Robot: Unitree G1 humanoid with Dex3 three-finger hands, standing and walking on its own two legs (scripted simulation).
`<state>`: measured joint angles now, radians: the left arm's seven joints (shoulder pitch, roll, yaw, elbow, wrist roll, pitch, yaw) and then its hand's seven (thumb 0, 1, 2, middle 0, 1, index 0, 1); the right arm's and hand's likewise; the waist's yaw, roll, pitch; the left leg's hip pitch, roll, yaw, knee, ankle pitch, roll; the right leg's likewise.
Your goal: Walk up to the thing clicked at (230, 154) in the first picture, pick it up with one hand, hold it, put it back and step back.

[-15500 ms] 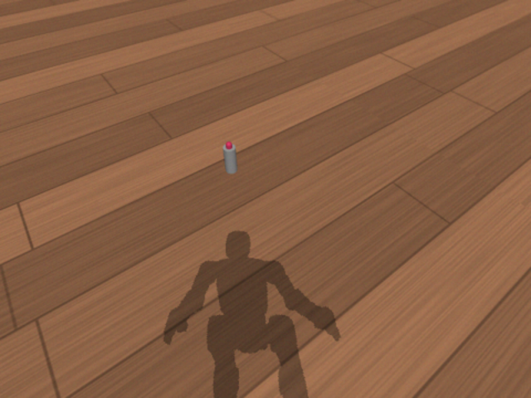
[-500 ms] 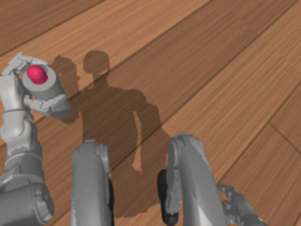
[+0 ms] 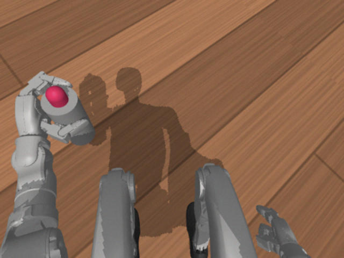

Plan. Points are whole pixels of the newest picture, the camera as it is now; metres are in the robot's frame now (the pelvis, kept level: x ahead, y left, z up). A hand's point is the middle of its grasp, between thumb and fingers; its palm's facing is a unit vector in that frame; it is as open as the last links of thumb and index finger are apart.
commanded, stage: lift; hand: left
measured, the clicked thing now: (70, 115) +0.42 +0.22 -0.02
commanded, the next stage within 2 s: hold in 1.68 s
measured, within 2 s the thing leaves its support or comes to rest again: neither
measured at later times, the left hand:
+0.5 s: hand (19, 69) +0.39 +0.21 +0.18, palm faces +0.12 -0.99 -0.02, open 10.1 cm
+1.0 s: hand out of the picture +0.39 +0.21 +0.28, palm faces +0.12 -0.99 -0.02, open 10.1 cm
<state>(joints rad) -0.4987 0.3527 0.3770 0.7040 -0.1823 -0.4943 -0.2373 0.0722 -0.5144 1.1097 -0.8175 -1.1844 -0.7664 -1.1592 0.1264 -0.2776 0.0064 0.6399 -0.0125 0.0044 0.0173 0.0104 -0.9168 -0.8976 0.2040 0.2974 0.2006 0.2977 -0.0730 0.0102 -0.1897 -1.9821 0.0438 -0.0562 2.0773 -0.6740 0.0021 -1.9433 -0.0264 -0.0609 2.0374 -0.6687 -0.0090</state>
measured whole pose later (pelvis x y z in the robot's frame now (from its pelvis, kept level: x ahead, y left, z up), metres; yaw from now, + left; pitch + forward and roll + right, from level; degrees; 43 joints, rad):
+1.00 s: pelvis +0.05 +0.01 +0.24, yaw +3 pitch +16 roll -3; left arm -0.15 0.24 0.17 0.38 -0.19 -0.34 -0.10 0.07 -0.51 1.11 -0.82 -1.18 -0.77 -1.15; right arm 0.22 -0.23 0.01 0.63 0.02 -0.06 -0.03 0.01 -0.91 -0.90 0.20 0.30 0.20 0.30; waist -0.03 0.02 -0.12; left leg -0.98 0.04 -0.01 1.22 -0.52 0.01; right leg -0.94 -0.02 -0.05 1.17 -0.51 0.01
